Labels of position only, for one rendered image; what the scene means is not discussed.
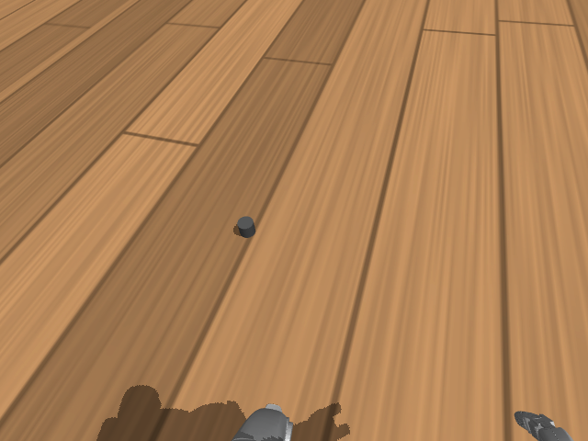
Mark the tin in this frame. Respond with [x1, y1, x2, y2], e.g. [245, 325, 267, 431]
[237, 216, 255, 238]

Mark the right robot hand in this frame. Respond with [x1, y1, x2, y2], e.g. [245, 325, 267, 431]
[514, 412, 573, 441]

